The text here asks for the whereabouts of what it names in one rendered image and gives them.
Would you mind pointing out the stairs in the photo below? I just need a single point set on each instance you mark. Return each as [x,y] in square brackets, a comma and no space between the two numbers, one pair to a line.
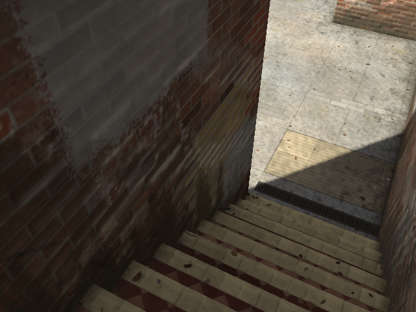
[256,256]

